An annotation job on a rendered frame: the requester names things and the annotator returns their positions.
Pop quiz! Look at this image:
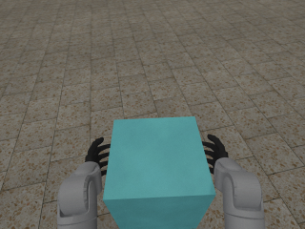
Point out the carton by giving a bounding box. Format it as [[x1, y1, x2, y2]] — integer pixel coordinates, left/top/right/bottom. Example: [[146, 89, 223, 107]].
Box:
[[103, 116, 216, 229]]

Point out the left robot forearm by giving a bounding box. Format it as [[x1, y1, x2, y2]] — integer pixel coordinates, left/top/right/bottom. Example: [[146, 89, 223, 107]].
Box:
[[56, 161, 103, 229]]

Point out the right robot forearm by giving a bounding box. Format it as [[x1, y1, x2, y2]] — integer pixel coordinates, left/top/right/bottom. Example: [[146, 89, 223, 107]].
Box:
[[213, 157, 266, 229]]

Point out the robot left hand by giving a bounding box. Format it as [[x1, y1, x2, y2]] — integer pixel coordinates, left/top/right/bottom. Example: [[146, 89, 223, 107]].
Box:
[[85, 136, 111, 177]]

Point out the robot right hand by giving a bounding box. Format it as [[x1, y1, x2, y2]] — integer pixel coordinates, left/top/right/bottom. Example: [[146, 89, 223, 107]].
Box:
[[201, 134, 229, 175]]

